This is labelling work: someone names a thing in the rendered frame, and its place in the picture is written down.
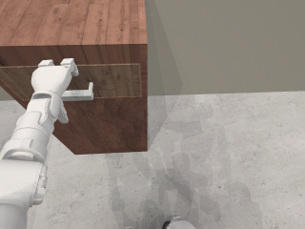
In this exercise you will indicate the cabinet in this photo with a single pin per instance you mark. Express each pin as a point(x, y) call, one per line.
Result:
point(91, 32)

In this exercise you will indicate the robot left forearm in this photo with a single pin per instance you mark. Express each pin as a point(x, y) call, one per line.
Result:
point(31, 136)

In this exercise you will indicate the drawer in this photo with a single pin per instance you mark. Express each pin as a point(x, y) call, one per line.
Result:
point(109, 80)

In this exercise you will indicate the handle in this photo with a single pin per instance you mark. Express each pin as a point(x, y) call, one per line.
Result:
point(78, 95)

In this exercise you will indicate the robot left hand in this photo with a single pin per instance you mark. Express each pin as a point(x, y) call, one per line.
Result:
point(56, 79)

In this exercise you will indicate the robot right shin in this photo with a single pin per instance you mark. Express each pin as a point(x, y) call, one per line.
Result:
point(176, 219)

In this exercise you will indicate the robot left upper arm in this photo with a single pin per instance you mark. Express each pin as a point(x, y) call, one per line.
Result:
point(22, 184)

